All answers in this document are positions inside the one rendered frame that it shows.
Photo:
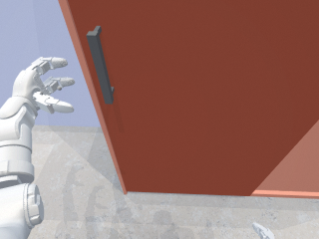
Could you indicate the handle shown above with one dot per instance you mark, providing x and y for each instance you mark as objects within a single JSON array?
[{"x": 97, "y": 53}]

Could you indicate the right robot hand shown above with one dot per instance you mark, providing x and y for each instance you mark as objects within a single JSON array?
[{"x": 263, "y": 233}]

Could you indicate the left robot hand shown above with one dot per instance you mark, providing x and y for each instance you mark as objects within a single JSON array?
[{"x": 28, "y": 85}]

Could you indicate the left robot forearm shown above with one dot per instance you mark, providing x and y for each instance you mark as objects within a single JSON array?
[{"x": 17, "y": 118}]

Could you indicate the wardrobe door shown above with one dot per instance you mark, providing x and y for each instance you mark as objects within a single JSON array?
[
  {"x": 209, "y": 95},
  {"x": 299, "y": 169}
]

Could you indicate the robot left upper arm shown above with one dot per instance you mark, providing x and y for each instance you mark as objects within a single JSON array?
[{"x": 21, "y": 208}]

